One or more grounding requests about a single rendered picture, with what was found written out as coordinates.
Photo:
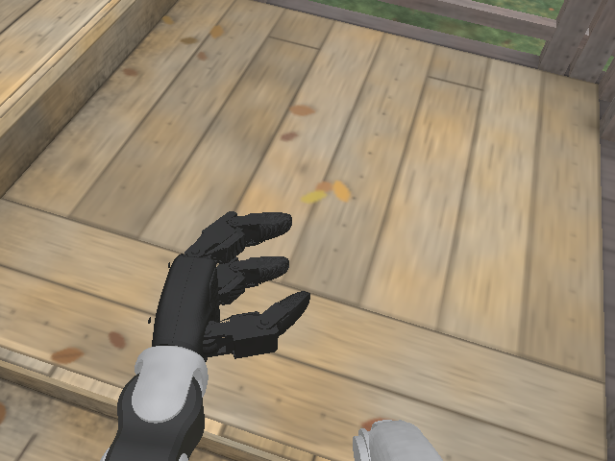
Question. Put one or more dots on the left robot forearm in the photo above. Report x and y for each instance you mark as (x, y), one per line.
(160, 410)

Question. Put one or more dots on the right robot thigh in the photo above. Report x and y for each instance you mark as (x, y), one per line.
(393, 441)

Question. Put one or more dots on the robot left hand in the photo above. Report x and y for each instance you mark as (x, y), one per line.
(188, 313)

